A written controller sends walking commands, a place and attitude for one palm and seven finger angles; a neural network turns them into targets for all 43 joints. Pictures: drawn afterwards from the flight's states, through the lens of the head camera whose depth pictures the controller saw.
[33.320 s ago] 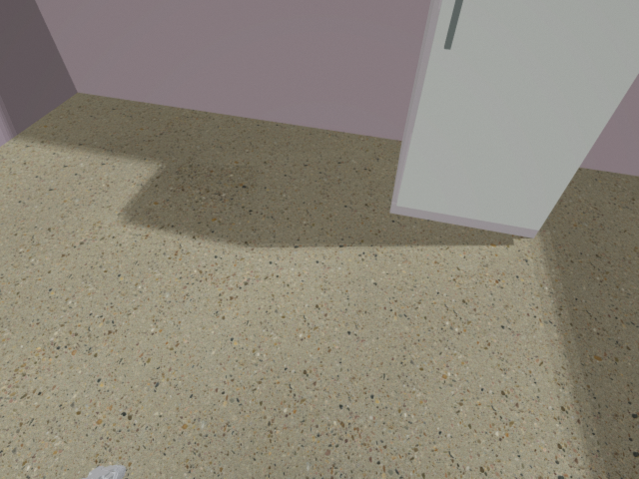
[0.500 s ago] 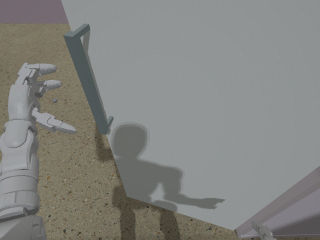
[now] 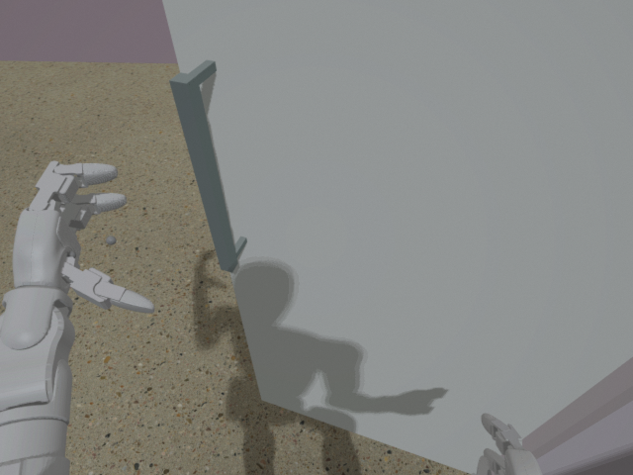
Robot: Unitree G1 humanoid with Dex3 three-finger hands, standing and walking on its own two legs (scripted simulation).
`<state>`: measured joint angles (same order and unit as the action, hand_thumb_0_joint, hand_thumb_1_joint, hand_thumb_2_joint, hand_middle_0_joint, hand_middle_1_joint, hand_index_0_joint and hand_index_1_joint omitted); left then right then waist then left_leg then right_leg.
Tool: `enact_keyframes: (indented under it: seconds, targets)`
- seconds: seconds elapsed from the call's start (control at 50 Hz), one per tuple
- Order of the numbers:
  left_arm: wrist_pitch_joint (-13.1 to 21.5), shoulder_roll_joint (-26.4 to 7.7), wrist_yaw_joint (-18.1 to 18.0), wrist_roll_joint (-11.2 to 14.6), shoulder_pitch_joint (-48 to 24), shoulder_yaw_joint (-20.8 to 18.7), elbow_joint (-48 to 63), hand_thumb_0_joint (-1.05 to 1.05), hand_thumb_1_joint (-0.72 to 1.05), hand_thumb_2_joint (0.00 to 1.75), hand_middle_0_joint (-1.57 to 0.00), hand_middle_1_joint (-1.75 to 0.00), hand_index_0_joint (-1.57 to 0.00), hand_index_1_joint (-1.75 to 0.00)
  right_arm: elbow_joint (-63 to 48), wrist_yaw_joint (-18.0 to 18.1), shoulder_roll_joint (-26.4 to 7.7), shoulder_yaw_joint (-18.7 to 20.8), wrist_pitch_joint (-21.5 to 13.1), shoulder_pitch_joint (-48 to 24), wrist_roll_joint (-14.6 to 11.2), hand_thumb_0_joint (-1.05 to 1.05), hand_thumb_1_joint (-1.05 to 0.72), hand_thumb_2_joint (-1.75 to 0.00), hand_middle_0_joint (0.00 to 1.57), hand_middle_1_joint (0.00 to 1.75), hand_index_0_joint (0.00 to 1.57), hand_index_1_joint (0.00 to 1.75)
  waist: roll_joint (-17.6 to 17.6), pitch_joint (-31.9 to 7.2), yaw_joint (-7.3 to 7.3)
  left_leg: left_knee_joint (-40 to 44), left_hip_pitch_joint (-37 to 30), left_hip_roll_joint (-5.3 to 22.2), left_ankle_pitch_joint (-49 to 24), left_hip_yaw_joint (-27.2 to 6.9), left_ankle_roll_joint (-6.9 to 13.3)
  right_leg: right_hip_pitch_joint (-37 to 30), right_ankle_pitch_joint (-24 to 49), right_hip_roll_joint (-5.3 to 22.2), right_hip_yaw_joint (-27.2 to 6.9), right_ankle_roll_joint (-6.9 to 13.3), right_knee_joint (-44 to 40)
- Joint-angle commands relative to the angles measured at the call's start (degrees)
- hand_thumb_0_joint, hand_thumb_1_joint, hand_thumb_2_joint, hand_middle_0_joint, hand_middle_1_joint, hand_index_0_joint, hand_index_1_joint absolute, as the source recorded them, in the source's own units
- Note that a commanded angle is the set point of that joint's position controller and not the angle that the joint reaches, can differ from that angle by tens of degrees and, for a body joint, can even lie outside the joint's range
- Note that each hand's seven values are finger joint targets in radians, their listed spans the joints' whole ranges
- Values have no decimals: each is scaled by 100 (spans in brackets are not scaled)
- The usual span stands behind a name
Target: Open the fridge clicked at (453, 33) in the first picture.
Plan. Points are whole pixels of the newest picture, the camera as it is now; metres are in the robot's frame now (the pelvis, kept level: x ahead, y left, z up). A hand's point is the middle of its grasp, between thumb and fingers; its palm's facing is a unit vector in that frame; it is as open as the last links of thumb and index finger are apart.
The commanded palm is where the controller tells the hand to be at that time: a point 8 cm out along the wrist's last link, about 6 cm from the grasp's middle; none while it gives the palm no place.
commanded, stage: slip the hand off the handle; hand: left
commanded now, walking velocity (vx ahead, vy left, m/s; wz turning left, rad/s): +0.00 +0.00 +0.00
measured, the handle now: (219, 183) +0.41 +0.17 +0.17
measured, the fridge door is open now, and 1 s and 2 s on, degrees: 72 72 72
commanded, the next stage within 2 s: draw the hand back to the body in 0.26 s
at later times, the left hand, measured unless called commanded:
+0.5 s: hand (103, 282) +0.26 +0.25 +0.16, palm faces +0.12 -0.98 -0.16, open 14.7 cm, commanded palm +0.22 +0.30 +0.17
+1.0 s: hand (69, 302) +0.23 +0.27 +0.16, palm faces +0.30 -0.91 -0.27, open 14.1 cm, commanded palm +0.18 +0.30 +0.18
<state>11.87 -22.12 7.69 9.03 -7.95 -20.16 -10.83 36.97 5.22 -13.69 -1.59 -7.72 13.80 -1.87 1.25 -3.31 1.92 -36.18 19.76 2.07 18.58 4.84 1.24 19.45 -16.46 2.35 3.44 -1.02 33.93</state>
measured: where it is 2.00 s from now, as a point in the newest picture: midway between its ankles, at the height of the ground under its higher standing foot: outside the picture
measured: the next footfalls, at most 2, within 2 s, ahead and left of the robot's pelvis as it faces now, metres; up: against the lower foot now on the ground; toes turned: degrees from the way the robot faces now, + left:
none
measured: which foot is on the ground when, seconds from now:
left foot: down 0.00-1.00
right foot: down 0.00-1.00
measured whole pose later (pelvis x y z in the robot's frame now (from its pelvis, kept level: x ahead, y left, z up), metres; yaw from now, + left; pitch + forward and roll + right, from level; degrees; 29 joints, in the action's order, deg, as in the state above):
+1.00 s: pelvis +0.00 -0.01 +0.01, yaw +2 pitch -2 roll -1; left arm 0.2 -23.8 8.7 11.0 10.4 -22.1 9.1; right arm 36.2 5.3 -15.0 -2.7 -17.6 13.4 -1.6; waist 2.1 -1.5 3.5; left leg -33.0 13.2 2.6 17.6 2.6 0.2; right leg 11.5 -15.5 1.4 5.6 -0.3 29.4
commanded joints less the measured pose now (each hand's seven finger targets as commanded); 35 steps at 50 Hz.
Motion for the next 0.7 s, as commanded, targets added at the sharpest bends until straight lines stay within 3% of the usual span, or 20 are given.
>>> enact_keyframes:
  seconds: [0.0, 0.08, 0.1, 0.18, 0.28, 0.36, 0.38, 0.42, 0.46, 0.52, 0.56, 0.62, 0.68]
  targets:
    - [154, -1187, 80, 191, -1389, -277, 1591, 0, -55, 20, -25, -115, -25, -115, -837, 64, -783, 264, -392, -597, -42, 0, -90, -90, 20, 30, 20, 30, 333, -970, -3, 650, -756, -16, -1403, -496, -98, -148, 966, -243, 23, 227, -362]
    - [14, -1214, 76, 228, -926, -360, 2013, 0, -55, 20, -25, -115, -25, -115, -884, 68, -762, 239, -482, -654, -34, 0, -90, -90, 20, 30, 20, 30, 338, -947, 70, 652, -768, -37, -1391, -502, -105, -225, 983, -230, 43, 226, -368]
    - [-5, -1049, 90, 221, -979, -173, 2115, 0, -55, 20, -25, -115, -25, -115, -899, 67, -740, 207, -504, -689, -37, 0, -90, -90, 20, 30, 20, 30, 352, -859, 34, 667, -765, -43, -1316, -518, -112, -160, 911, -228, 52, 219, -374]
    - [-23, -1314, 73, 267, -720, -484, 2107, 0, -55, 20, -25, -115, -25, -115, -857, 114, -749, 184, -551, -722, -35, 0, -90, -90, 20, 30, 20, 30, 179, -710, 53, 693, -625, -69, -969, -499, -73, -170, 651, -213, 10, 201, -478]
    - [49, -1229, 157, 292, -848, -339, 2404, 0, -55, 20, -25, -115, -25, -115, -862, 139, -712, 146, -672, -783, -33, 0, -90, -90, 20, 30, 20, 30, 458, -804, 21, 644, -740, -99, -961, -505, -64, -180, 638, -203, -20, 206, -474]
    - [32, -1347, 191, 327, -746, -467, 2063, 0, -55, 20, -25, -115, -25, -115, -776, 179, -752, 146, -732, -747, -35, 0, -90, -90, 20, 30, 20, 30, 238, -654, 31, 635, -579, -100, -796, -483, -39, -168, 498, -191, -45, 184, -551]
    - [-361, -1347, 749, 694, -555, -317, 1372, 0, -55, 20, -25, -115, -25, -115, -759, 239, -889, 100, -752, -691, -154, 0, -90, -90, 20, 30, 20, 30, 123, -792, -118, 763, -690, -49, -582, -505, -15, -429, 427, -135, -62, 185, -649]
    - [-690, -1901, 1297, 935, -1066, -714, 1670, 0, -55, 20, -25, -115, -25, -115, -882, 372, -893, 66, -792, -864, -229, 0, -90, -90, 20, 30, 20, 30, 339, -797, -1, 790, -708, -79, -602, -517, 39, -616, 468, -101, -125, 179, -761]
    - [-1001, -2116, 1703, 1084, -959, -931, 1701, 0, -55, 20, -25, -115, -25, -115, -980, 388, -885, 15, -874, -944, -241, 0, -90, -90, 20, 30, 20, 30, 397, -936, 87, 758, -822, -111, -932, -525, 87, -855, 803, -80, -130, 187, -775]
    - [-1249, -2391, 2227, 1352, -833, -1263, 1454, 0, -55, 20, -25, -115, -25, -115, -1044, 307, -879, -34, -1001, -874, -254, 0, -90, -90, 20, 30, 20, 30, 166, -798, 86, 736, -856, -171, -1146, -566, 113, -879, 1063, -88, -113, 148, -806]
    - [-1235, -2384, 2403, 1502, -543, -1416, 1517, 0, -55, 20, -25, -115, -25, -115, -1121, 204, -866, -15, -1077, -874, -239, 0, -90, -90, 20, 30, 20, 30, 216, -848, 170, 649, -893, -181, -1337, -561, 106, -945, 1304, -68, -192, 133, -782]
    - [-1254, -2082, 2437, 1574, -227, -1261, 1230, 0, -55, 20, -25, -115, -25, -115, -1133, 104, -882, 13, -1151, -764, -255, 0, -90, -90, 20, 30, 20, 30, 63, -416, 106, 649, -703, -165, -1032, -510, 75, -596, 936, -77, -219, 80, -858]
    - [-1336, -1957, 2387, 1526, 30, -1143, 1419, 0, -55, 20, -25, -115, -25, -115, -1187, 61, -941, 79, -1237, -754, -273, 0, -90, -90, 20, 30, 20, 30, 5, -407, 99, 604, -715, -137, -972, -473, 88, -520, 840, -41, -258, 46, -850]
